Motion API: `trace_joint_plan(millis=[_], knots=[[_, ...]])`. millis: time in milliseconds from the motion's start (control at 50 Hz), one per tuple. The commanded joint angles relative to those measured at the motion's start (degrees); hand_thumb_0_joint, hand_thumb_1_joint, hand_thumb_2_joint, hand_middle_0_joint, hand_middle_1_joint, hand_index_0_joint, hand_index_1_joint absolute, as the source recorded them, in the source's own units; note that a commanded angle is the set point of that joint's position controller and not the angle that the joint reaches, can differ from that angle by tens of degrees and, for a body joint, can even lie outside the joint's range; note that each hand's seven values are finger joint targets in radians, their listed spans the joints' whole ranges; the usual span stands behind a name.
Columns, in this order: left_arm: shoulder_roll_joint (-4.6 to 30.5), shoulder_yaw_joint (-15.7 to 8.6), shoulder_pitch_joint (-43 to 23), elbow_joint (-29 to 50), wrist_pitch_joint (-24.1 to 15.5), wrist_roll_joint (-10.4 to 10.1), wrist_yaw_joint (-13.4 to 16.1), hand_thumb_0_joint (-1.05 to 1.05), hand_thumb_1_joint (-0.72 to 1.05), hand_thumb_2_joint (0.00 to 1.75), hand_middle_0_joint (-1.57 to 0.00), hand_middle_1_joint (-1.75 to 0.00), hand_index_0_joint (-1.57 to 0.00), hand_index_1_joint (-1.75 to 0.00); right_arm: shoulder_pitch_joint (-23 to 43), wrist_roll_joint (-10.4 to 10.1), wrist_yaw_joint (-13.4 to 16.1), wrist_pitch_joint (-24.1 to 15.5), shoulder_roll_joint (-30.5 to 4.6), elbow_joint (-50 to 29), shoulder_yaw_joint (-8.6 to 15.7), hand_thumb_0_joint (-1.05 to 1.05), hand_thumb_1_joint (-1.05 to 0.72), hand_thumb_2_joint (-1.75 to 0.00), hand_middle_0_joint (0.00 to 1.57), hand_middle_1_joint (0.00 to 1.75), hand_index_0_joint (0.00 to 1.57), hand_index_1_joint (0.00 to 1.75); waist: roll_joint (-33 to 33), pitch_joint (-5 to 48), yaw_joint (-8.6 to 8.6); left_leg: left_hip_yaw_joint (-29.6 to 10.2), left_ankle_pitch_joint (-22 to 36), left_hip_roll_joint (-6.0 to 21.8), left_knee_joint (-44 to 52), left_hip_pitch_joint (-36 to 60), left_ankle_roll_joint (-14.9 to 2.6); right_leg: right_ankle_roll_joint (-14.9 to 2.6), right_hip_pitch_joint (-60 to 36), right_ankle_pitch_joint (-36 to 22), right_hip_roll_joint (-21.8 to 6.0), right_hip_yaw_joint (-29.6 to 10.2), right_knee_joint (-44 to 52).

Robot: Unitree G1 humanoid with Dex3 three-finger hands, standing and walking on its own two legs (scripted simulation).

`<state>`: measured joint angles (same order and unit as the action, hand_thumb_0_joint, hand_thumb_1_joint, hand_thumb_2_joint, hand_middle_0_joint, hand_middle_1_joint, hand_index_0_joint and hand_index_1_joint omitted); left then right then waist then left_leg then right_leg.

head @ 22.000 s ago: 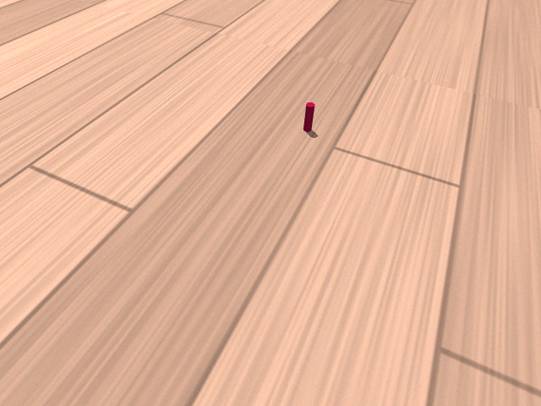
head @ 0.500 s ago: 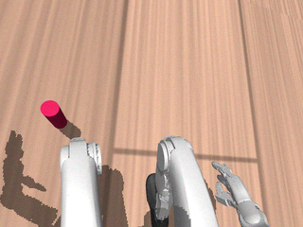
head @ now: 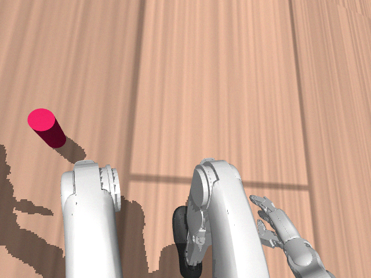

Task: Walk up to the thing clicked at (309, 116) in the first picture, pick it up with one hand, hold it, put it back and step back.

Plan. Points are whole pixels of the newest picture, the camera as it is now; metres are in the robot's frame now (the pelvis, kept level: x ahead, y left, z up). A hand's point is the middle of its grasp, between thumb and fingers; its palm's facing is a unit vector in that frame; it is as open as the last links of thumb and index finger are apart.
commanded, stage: approach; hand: left
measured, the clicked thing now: (49, 131) +0.42 +0.27 -0.24
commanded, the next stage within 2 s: close in in 0.16 s
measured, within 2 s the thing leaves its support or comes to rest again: neither
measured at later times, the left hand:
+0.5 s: hand (29, 143) +0.38 +0.30 -0.22, palm faces +0.15 -0.98 +0.10, open 17.2 cm
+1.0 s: hand (51, 139) +0.39 +0.26 -0.21, palm faces +0.15 -0.99 +0.06, open 17.8 cm
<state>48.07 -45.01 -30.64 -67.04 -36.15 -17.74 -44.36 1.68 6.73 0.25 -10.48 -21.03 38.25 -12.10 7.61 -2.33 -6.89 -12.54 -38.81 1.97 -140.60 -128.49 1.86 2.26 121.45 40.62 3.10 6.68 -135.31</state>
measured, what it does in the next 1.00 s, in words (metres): stands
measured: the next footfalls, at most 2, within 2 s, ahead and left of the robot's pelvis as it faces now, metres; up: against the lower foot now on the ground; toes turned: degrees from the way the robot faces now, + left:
none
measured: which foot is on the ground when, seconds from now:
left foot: down 0.00-1.00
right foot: down 0.00-1.00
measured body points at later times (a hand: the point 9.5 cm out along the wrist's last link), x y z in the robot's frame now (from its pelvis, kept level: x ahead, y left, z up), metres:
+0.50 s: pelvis +0.00 +0.01 -0.05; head +0.23 +0.18 +0.30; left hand +0.37 +0.35 -0.22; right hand +0.20 -0.24 -0.08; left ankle +0.08 +0.14 -0.29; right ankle +0.10 -0.12 -0.29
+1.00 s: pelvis -0.01 +0.02 -0.05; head +0.20 +0.20 +0.30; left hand +0.38 +0.31 -0.21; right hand +0.16 -0.23 -0.07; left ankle +0.08 +0.14 -0.29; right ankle +0.10 -0.12 -0.29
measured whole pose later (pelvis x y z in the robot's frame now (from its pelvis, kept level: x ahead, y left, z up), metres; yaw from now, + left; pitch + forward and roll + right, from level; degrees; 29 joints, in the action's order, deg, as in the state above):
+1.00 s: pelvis -0.01 +0.02 -0.05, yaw -7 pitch +11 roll -17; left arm 42.4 -27.7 -29.8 -78.3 -63.7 -11.5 -13.7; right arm 9.6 19.1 -7.4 -1.9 -21.1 33.1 -27.6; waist 15.6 -14.8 -11.7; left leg -22.8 -39.8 1.2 -153.4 -127.1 1.0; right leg 3.7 116.7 38.2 6.9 13.7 -140.1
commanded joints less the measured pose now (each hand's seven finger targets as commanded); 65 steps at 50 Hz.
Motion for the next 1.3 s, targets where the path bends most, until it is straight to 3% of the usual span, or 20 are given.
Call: trace_joint_plan(millis=[0,40,80,100,160,240,300,320,360,400,420,440,520,540,620,700,860,1020,1160,1280], knots=[[21.1,-2.3,-7.3,7.0,-8.1,-2.2,-1.1,0.0,-0.44,0.04,0.0,-0.05,-0.01,-0.02,-2.2,1.5,0.4,-0.7,-16.4,-3.4,3.4,0.0,-0.89,-0.89,0.2,0.3,0.2,0.3,-21.1,33.3,1.31,5.4,3.6,1.3,14.3,26.2,-2.21,-4.13,-13.6,-5.8,2.0,4.7,11.1],[17.9,-0.2,-6.1,4.7,-9.9,-2.9,-1.5,0.0,-0.43,0.05,0.0,-0.05,-0.01,-0.02,-1.1,2.1,-0.1,-0.3,-16.7,-3.8,1.9,0.0,-0.89,-0.89,0.2,0.3,0.2,0.3,-20.9,33.8,0.23,4.6,6.0,1.5,12.9,26.8,-1.89,-4.12,-14.8,-8.0,2.1,5.5,9.5],[17.7,-0.5,-4.8,2.0,-11.5,-3.5,-0.7,0.0,-0.42,0.04,0.0,-0.05,-0.01,-0.02,0.5,2.7,-0.3,0.1,-17.0,-4.0,1.0,0.0,-0.89,-0.89,0.2,0.3,0.2,0.3,-20.0,32.8,0.36,4.2,6.8,1.6,11.4,25.8,-1.97,-4.02,-14.9,-8.8,2.4,5.7,8.9],[16.2,0.7,-5.6,2.0,-12.5,-3.6,-0.4,0.0,-0.43,0.05,0.0,-0.05,-0.01,-0.02,1.1,3.0,-0.5,0.3,-17.2,-4.2,0.4,0.0,-0.89,-0.89,0.2,0.3,0.2,0.3,-20.7,32.0,-0.87,3.7,7.6,1.8,11.2,26.7,-1.67,-4.12,-14.2,-9.5,2.4,6.3,8.1],[17.9,-0.2,-5.7,1.3,-15.3,-2.9,2.0,0.0,-0.39,0.06,0.0,-0.05,-0.01,-0.02,2.7,4.3,-0.8,1.0,-17.8,-4.6,-1.1,0.0,-0.89,-0.89,0.2,0.3,0.2,0.3,-22.0,31.4,-0.85,3.1,9.3,2.0,9.5,27.0,-1.31,-4.12,-14.9,-11.1,2.7,6.9,7.0],[13.4,3.7,-7.2,-1.6,-18.9,-2.3,4.2,0.0,-0.35,0.07,0.0,-0.04,0.0,-0.01,4.6,6.3,-1.2,1.9,-18.1,-4.6,-3.0,0.0,-0.89,-0.89,0.2,0.3,0.2,0.3,-22.5,29.1,-3.93,2.1,10.1,2.4,7.1,26.2,-1.01,-3.89,-15.5,-13.1,3.1,7.9,6.2],[14.1,4.1,-6.2,-3.7,-21.5,-2.0,6.3,0.0,-0.43,0.05,0.0,-0.04,-0.01,0.0,5.8,7.5,-1.3,2.7,-18.6,-4.3,-4.4,0.0,-0.9,-0.89,0.2,0.3,0.2,0.3,-22.2,28.1,-4.08,1.5,9.3,2.6,5.5,25.6,-1.08,-3.63,-16.8,-13.1,3.5,8.3,6.1],[12.0,5.7,-7.6,-3.8,-22.4,-2.2,6.8,0.0,-0.44,0.05,0.0,-0.04,-0.02,-0.01,6.5,7.8,-1.5,3.0,-18.9,-4.6,-5.0,0.0,-0.9,-0.89,0.2,0.3,0.2,0.3,-22.0,27.2,-5.36,0.7,8.6,2.8,6.0,26.1,-0.84,-3.65,-15.9,-12.4,3.5,9.1,5.7],[13.7,4.6,-7.4,-3.1,-24.0,-1.9,8.7,0.0,-0.46,0.04,0.0,-0.05,-0.02,-0.01,6.8,8.8,-1.5,3.5,-19.5,-4.7,-5.6,0.0,-0.9,-0.89,0.2,0.3,0.2,0.3,-24.3,27.8,-4.72,0.4,10.6,2.9,5.5,27.8,-0.29,-3.57,-16.8,-14.3,3.7,9.7,5.0],[12.7,5.2,-7.6,-3.8,-25.4,-1.3,11.0,0.0,-0.46,0.05,0.0,-0.05,-0.03,-0.01,7.1,9.6,-1.8,4.1,-19.7,-5.1,-6.5,0.0,-0.9,-0.89,0.2,0.3,0.2,0.3,-24.9,27.1,-5.36,-0.4,10.6,2.9,5.5,27.9,0.06,-3.53,-16.9,-14.5,3.7,10.6,4.4],[11.3,7.0,-8.3,-3.8,-26.0,-0.9,12.1,0.0,-0.47,0.06,0.0,-0.06,-0.02,-0.02,7.4,9.7,-2.0,4.3,-19.5,-5.1,-6.9,0.0,-0.89,-0.89,0.2,0.3,0.2,0.3,-25.0,25.5,-5.82,-0.7,9.8,2.8,5.8,27.4,0.14,-3.57,-16.0,-13.9,3.7,11.1,4.3],[11.8,6.1,-7.7,-3.8,-26.4,-0.6,13.3,0.0,-0.48,0.06,0.0,-0.06,-0.03,-0.02,7.4,10.2,-2.0,4.7,-19.9,-4.9,-6.7,0.0,-0.9,-0.89,0.2,0.3,0.2,0.3,-25.5,25.5,-5.41,-0.6,9.4,2.8,5.8,28.1,0.26,-3.52,-15.9,-13.7,3.7,11.3,4.5],[9.8,9.7,-8.9,-2.3,-27.4,2.3,17.9,0.0,-0.49,0.07,0.0,-0.06,-0.02,-0.02,7.4,11.2,-3.0,5.9,-20.2,-5.0,-7.0,0.0,-0.89,-0.89,0.2,0.3,0.2,0.3,-28.4,22.1,-6.76,-1.2,7.2,2.6,7.0,27.5,0.77,-3.57,-14.6,-12.8,3.7,12.5,4.0],[7.8,10.6,-7.2,-2.6,-27.4,2.5,18.7,0.0,-0.51,0.06,0.0,-0.06,-0.03,-0.02,7.6,11.5,-3.3,6.2,-19.9,-5.2,-6.9,0.0,-0.89,-0.89,0.2,0.3,0.2,0.3,-27.8,22.1,-6.34,-1.3,7.7,2.6,6.9,27.8,0.82,-3.56,-14.5,-13.3,3.8,12.5,3.9],[4.4,14.9,-8.4,-1.9,-28.0,3.5,21.4,0.0,-0.54,0.05,0.0,-0.05,-0.03,-0.01,7.9,11.5,-4.2,6.9,-20.5,-5.5,-6.7,0.0,-0.9,-0.89,0.2,0.3,0.2,0.3,-25.6,19.2,-8.4,-2.1,6.4,2.3,7.0,26.2,0.52,-3.24,-14.1,-13.2,3.7,13.2,4.2],[2.9,16.4,-8.2,-2.4,-28.7,3.4,24.2,0.0,-0.6,0.02,0.0,-0.04,-0.05,0.0,8.0,11.7,-5.1,7.5,-20.3,-6.3,-7.3,0.0,-0.9,-0.89,0.2,0.3,0.2,0.3,-23.1,19.5,-8.88,-2.7,5.4,2.0,6.3,25.2,0.08,-3.04,-15.1,-12.9,4.1,13.3,4.9],[3.9,16.8,-9.7,-3.8,-31.1,5.6,29.6,0.0,-0.61,0.05,-0.01,-0.04,-0.04,-0.01,9.1,12.4,-6.2,8.3,-19.9,-7.3,-8.3,0.0,-0.9,-0.9,0.2,0.3,0.2,0.3,-21.4,16.3,-8.89,-3.3,-0.1,2.0,6.9,22.2,-0.37,-3.01,-14.1,-8.8,4.4,13.5,5.6],[2.7,18.2,-9.5,-2.4,-32.2,6.6,32.3,0.0,-0.61,0.07,-0.02,-0.04,-0.03,-0.03,8.7,12.9,-6.7,8.7,-20.1,-6.9,-8.3,0.0,-0.9,-0.9,0.2,0.3,0.2,0.3,-22.8,17.4,-9.21,-3.4,2.5,2.1,6.6,24.0,-0.17,-2.99,-15.5,-11.5,4.7,13.2,5.4],[2.3,19.3,-10.3,-1.9,-32.0,8.0,34.6,0.0,-0.5,0.14,-0.03,-0.03,-0.01,-0.04,8.3,13.1,-7.0,9.4,-20.2,-6.7,-8.3,0.0,-0.89,-0.9,0.2,0.3,0.2,0.3,-23.6,17.2,-9.9,-4.4,2.7,2.3,7.2,24.8,0.18,-2.84,-15.3,-12.2,4.5,13.7,4.9],[1.6,19.7,-10.8,-1.7,-31.8,8.0,36.5,0.0,-0.21,0.3,-0.22,-0.21,-0.21,-0.21,8.4,13.2,-7.1,9.5,-19.8,-6.5,-8.2,0.0,-0.88,-0.9,0.2,0.3,0.2,0.3,-22.1,17.2,-10.17,-3.6,3.0,2.3,6.3,23.6,-0.32,-2.84,-16.0,-12.7,4.8,13.4,6.0]])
